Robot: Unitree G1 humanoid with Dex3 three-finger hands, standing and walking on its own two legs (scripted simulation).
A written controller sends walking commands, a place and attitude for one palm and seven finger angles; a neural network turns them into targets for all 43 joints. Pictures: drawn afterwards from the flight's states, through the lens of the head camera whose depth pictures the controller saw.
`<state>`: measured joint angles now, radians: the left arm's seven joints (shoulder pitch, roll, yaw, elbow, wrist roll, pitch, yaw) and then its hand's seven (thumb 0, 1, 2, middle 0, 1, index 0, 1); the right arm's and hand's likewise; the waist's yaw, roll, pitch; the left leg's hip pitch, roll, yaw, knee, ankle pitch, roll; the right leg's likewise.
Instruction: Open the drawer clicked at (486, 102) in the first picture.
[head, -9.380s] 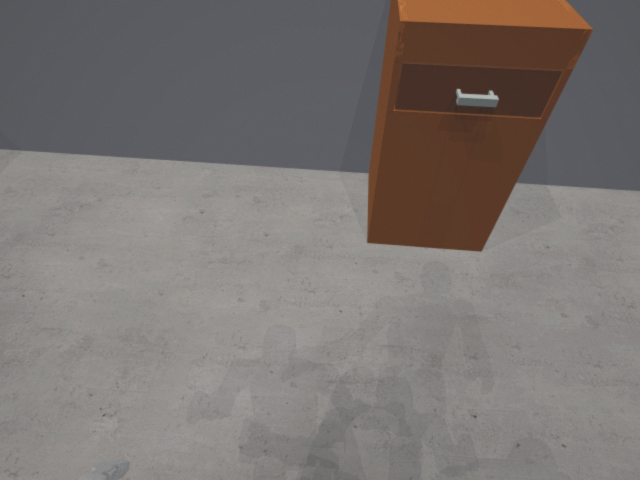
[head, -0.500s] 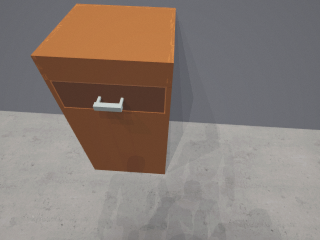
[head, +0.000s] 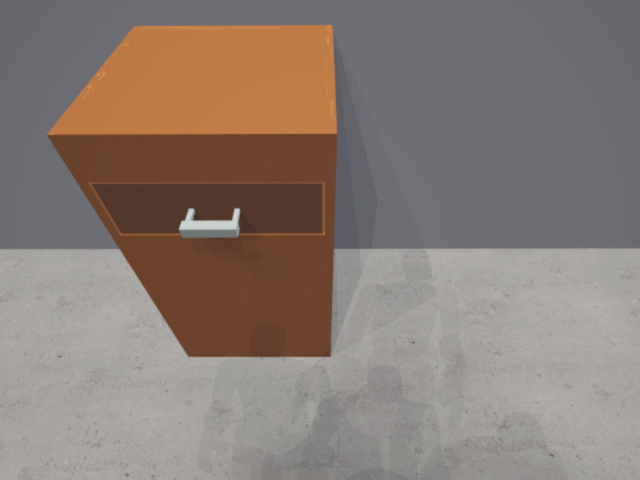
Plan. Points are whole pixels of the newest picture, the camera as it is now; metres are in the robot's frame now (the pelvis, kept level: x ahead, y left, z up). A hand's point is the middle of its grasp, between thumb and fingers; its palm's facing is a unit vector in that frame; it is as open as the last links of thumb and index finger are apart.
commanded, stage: look again from close up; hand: left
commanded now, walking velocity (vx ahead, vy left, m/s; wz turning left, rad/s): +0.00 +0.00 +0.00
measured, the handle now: (211, 221) +0.56 +0.25 -0.07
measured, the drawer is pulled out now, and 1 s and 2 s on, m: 0.00 0.00 0.00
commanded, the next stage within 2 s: raise the hand with hooked fingers in 0.26 s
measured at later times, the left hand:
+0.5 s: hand out of the picture +0.13 +0.17 -0.09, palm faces -0.11 -0.80 -0.59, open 7.4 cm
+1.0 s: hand (172, 425) +0.19 +0.20 -0.03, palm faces +0.10 -0.02 -0.99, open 9.8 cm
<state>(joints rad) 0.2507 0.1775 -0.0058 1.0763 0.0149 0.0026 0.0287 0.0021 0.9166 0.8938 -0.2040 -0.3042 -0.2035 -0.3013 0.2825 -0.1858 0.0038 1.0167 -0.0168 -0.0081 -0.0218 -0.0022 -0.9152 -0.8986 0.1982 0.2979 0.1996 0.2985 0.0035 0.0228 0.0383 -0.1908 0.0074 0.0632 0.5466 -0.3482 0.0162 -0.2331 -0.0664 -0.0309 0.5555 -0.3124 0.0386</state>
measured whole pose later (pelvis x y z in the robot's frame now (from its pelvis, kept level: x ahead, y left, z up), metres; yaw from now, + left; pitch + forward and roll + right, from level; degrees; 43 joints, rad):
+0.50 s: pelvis +0.00 -0.03 +0.00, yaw +0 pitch +3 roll +2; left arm 0.41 0.22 -0.05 0.31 0.33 0.06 0.19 0.01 0.89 0.88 -0.21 -0.33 -0.21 -0.32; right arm 0.31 -0.22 -0.03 0.90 0.01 -0.19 -0.08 0.01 -0.92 -0.90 0.20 0.30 0.20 0.30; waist 0.02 0.03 -0.01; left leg -0.25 0.03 0.06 0.53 -0.33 -0.03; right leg -0.33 -0.05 -0.03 0.62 -0.35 -0.01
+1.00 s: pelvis -0.04 -0.05 -0.05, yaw -1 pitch +10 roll +2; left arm 0.27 0.34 -0.03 0.05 1.06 0.05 0.48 0.00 0.34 0.66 -0.27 -0.66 -0.27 -0.66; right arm 0.04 -0.18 -0.01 0.57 -0.06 0.03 -0.02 0.00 -0.90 -0.90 0.20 0.30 0.20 0.30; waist 0.09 0.04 -0.10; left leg -0.66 0.02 -0.04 0.95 -0.46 -0.06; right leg -0.73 -0.02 -0.03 1.00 -0.45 -0.04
